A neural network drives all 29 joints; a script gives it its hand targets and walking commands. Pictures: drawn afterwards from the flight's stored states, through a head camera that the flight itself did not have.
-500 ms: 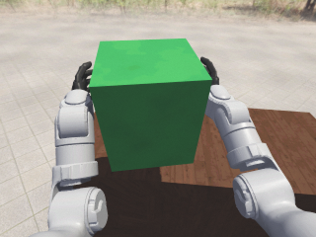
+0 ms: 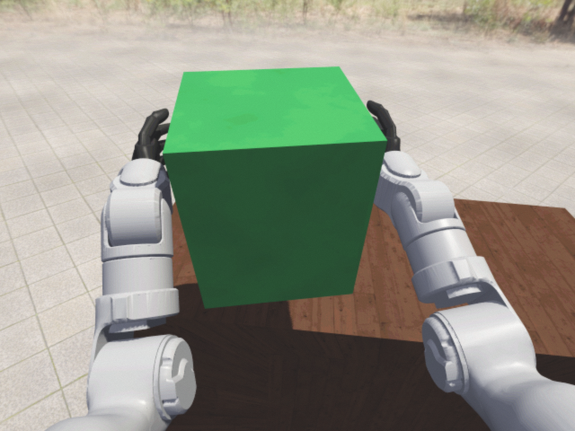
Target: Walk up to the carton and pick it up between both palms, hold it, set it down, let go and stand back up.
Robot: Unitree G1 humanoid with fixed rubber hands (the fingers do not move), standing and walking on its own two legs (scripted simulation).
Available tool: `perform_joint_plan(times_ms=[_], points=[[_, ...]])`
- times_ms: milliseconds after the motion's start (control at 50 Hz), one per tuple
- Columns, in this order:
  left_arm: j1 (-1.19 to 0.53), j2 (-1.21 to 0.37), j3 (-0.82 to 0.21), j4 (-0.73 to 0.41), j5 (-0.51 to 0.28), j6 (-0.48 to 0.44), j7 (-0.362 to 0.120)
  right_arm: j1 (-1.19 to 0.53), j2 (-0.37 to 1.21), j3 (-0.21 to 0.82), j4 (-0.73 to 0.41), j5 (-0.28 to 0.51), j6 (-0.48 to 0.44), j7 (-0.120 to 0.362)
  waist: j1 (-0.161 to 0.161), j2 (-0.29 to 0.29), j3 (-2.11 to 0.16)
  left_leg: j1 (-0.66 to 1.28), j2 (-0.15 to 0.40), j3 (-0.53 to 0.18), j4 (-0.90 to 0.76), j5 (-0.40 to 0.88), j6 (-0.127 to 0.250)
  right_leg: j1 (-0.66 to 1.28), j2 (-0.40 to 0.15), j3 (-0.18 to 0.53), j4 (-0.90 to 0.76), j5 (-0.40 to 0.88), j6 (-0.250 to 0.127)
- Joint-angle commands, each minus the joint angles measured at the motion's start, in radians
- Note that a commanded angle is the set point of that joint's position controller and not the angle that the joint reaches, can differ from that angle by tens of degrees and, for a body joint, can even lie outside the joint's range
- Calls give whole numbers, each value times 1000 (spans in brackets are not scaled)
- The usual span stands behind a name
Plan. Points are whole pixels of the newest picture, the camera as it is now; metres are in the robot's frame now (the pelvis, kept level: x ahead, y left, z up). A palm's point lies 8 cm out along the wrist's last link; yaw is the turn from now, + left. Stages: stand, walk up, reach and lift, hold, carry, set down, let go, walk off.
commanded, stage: hold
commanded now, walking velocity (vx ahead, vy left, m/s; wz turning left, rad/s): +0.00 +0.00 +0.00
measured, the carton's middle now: (271, 187) +0.37 +0.01 +0.22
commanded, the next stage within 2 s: none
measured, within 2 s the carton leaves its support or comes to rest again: neither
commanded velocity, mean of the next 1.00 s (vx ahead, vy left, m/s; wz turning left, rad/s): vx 0.00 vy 0.00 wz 0.00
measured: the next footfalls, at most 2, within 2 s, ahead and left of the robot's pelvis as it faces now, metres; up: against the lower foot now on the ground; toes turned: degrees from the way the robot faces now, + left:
none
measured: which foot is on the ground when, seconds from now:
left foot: down 0.00-1.00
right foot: down 0.00-1.00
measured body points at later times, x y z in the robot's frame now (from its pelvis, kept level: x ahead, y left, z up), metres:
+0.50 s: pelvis +0.00 +0.00 +0.00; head -0.07 +0.03 +0.44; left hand +0.38 +0.16 +0.25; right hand +0.38 -0.15 +0.26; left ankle +0.05 +0.11 -0.75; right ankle -0.01 -0.10 -0.75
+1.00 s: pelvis +0.00 +0.00 +0.00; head -0.08 +0.03 +0.44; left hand +0.38 +0.16 +0.26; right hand +0.38 -0.15 +0.26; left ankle +0.05 +0.11 -0.75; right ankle -0.01 -0.10 -0.75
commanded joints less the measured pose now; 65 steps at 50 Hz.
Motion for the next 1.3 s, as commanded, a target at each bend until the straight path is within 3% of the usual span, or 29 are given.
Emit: perform_joint_plan(times_ms=[0,80,100,120,140,180,260,320,380,400,440,480,580,620,680,700,760,800,820,860,900,940,980,1060,1120,1140,1180,1240,1280], points=[[-722,-600,-433,-100,-178,-81,-115,-811,610,284,-233,93,-43,124,-4,126,-316,243,-24,-36,-23,71,-11,-107,21,22,-56,79,68],[-685,-570,-385,-55,-142,-72,-120,-784,591,286,-202,93,-37,115,5,76,-284,241,-29,-29,-17,100,1,-80,22,29,-53,135,82],[-666,-567,-382,-73,-150,-72,-126,-785,607,303,-229,102,-40,109,4,50,-299,244,-31,-26,-8,134,4,-67,23,24,-50,186,87],[-669,-574,-417,-133,-161,-75,-127,-755,613,322,-252,111,-42,102,-13,66,-352,269,-39,-34,10,191,-5,-41,23,29,-42,250,92],[-672,-573,-402,-124,-161,-72,-128,-794,612,326,-278,127,-41,99,4,72,-344,272,-37,-33,12,206,-10,-34,29,26,-40,261,91],[-674,-572,-418,-177,-175,-75,-129,-786,624,357,-340,149,-41,87,-12,56,-392,289,-45,-31,32,243,-9,-17,31,26,-32,335,103],[-676,-569,-426,-177,-163,-72,-132,-753,607,350,-306,146,-26,90,-12,91,-306,258,-43,-36,13,214,-16,-40,21,34,-37,275,94],[-688,-589,-454,-202,-190,-74,-130,-792,618,355,-380,146,-39,93,-5,97,-349,268,-41,-38,16,208,-17,-47,29,21,-30,251,92],[-680,-578,-429,-150,-166,-67,-127,-759,588,324,-290,125,-21,101,-17,103,-275,258,-30,-32,-8,141,-21,-90,35,19,-53,152,83],[-683,-572,-424,-131,-164,-65,-128,-772,586,316,-276,117,-21,106,-6,106,-265,245,-25,-32,-14,114,-19,-95,31,18,-55,112,75],[-694,-606,-453,-186,-185,-71,-124,-783,602,333,-334,127,-32,105,-12,117,-351,259,-32,-36,11,168,-23,-55,33,23,-40,177,76],[-731,-593,-452,-198,-191,-80,-115,-816,623,345,-341,136,-33,105,-3,92,-366,270,-33,-37,12,171,-18,-77,36,22,-44,187,85],[-677,-561,-385,-89,-147,-71,-125,-772,616,327,-249,114,-21,105,17,58,-282,220,-33,-30,-15,99,11,-70,14,34,-49,167,93],[-663,-562,-393,-89,-155,-65,-133,-785,613,325,-264,114,-25,103,4,59,-281,234,-33,-29,-20,86,8,-75,17,38,-60,147,91],[-681,-570,-405,-123,-166,-67,-138,-802,617,329,-298,127,-29,97,6,72,-300,248,-39,-27,2,167,-3,-59,24,29,-47,212,90],[-683,-571,-424,-134,-171,-68,-137,-796,606,326,-301,120,-30,92,-12,89,-332,279,-42,-27,13,170,-10,-68,27,30,-45,220,90],[-718,-589,-441,-166,-188,-75,-130,-794,615,330,-314,133,-32,93,-20,111,-350,279,-40,-36,20,180,-16,-72,27,28,-42,211,84],[-710,-573,-411,-121,-172,-75,-130,-800,596,306,-280,111,-25,97,-11,80,-301,253,-32,-35,-6,126,-12,-79,26,26,-49,161,83],[-700,-570,-398,-96,-159,-71,-134,-776,588,287,-234,104,-21,102,-16,99,-249,233,-32,-34,-17,112,-12,-95,22,26,-53,139,81],[-688,-586,-422,-108,-169,-68,-132,-782,586,291,-259,103,-26,109,-16,122,-272,234,-27,-36,-19,108,-23,-77,31,22,-54,114,72],[-741,-592,-440,-153,-185,-79,-126,-810,609,299,-280,115,-35,115,-10,116,-322,226,-27,-36,-9,130,-21,-73,32,20,-49,123,69],[-720,-595,-419,-124,-174,-78,-119,-826,604,309,-282,121,-35,115,7,99,-316,243,-30,-33,-4,141,-13,-75,34,21,-47,151,76],[-705,-597,-430,-136,-170,-75,-119,-808,608,318,-295,124,-37,112,-6,106,-341,272,-31,-36,7,162,-16,-77,34,22,-47,166,75],[-723,-571,-391,-84,-156,-78,-125,-810,607,290,-217,104,-28,117,9,68,-274,213,-31,-25,-30,59,-3,-84,28,26,-58,80,80],[-711,-570,-378,-82,-156,-83,-125,-841,621,306,-260,109,-40,117,19,48,-305,233,-34,-28,-20,106,3,-74,26,25,-49,143,85],[-710,-574,-401,-100,-169,-83,-126,-825,618,313,-260,115,-42,113,6,74,-330,245,-37,-32,-3,135,-4,-61,25,32,-49,177,87],[-690,-579,-422,-137,-179,-82,-123,-793,627,343,-297,140,-36,103,-5,72,-374,287,-40,-38,21,224,-10,-41,32,34,-41,274,89],[-665,-573,-425,-157,-178,-73,-129,-784,620,370,-344,160,-29,82,-3,60,-362,281,-48,-39,35,245,-6,-40,25,32,-30,341,100],[-639,-578,-426,-152,-169,-65,-137,-750,616,359,-332,151,-20,74,-15,83,-332,265,-46,-38,29,221,-11,-29,24,32,-37,317,97]])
